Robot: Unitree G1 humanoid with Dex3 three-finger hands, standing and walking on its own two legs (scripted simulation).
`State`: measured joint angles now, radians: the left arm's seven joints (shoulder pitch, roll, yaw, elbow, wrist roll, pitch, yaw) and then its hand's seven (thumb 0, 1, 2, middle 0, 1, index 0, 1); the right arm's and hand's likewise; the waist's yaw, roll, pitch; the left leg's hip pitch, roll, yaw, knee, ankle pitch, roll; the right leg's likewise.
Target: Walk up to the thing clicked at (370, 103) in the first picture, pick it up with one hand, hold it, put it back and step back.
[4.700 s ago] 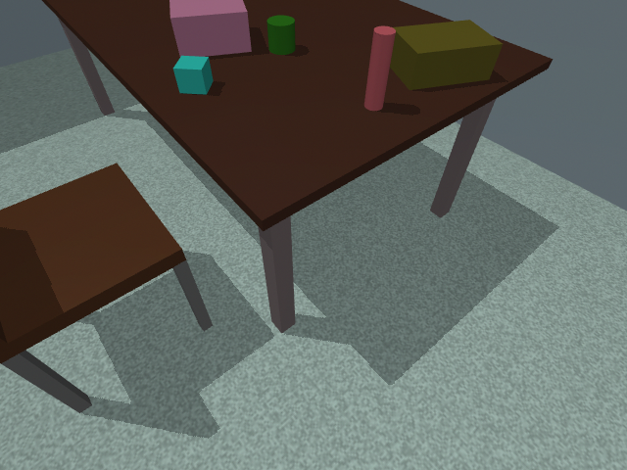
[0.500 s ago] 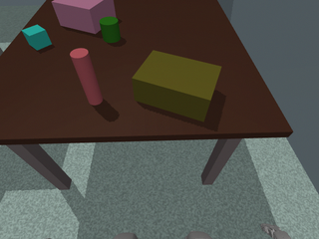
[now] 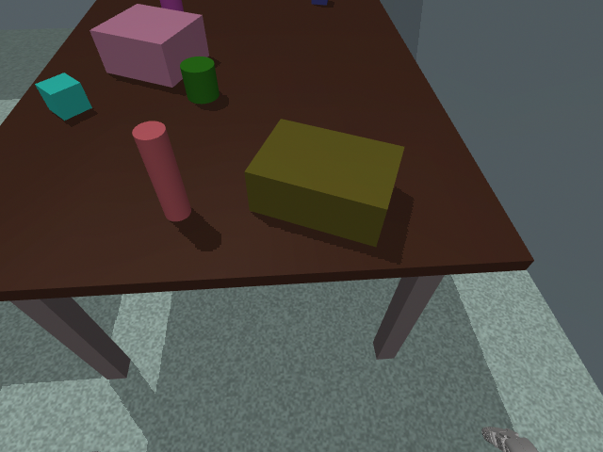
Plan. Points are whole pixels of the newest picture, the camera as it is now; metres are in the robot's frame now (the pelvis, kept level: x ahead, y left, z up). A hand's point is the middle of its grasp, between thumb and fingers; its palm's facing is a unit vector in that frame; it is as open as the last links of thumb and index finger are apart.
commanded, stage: walk up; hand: left
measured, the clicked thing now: (165, 175) +0.53 +0.23 +0.04
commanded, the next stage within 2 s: stand in 0.60 s
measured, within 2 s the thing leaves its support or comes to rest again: neither
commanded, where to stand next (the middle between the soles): +0.07 +0.01 m, yaw +1 degrees
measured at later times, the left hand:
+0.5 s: hand out of the picture +0.09 +0.25 -0.15, palm faces -0.04 -0.93 -0.37, open 7.4 cm
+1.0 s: hand out of the picture +0.10 +0.23 -0.15, palm faces -0.04 -0.94 -0.33, open 7.4 cm
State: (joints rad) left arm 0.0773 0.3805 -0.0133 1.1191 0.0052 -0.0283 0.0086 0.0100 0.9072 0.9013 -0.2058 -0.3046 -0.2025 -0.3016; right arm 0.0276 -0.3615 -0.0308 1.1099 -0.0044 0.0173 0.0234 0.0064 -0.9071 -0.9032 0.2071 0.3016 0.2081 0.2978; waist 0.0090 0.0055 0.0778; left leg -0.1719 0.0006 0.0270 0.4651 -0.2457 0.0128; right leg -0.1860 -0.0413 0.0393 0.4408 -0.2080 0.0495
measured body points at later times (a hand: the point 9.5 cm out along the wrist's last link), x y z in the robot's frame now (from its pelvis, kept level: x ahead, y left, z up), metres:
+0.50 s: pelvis +0.01 -0.01 +0.01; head +0.02 -0.01 +0.45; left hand +0.09 +0.30 -0.12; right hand +0.08 -0.31 -0.13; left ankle +0.01 +0.11 -0.74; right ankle +0.02 -0.15 -0.74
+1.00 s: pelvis +0.01 -0.01 +0.01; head +0.02 -0.01 +0.46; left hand +0.10 +0.28 -0.12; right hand +0.10 -0.32 -0.12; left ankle +0.01 +0.11 -0.74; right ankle +0.02 -0.15 -0.74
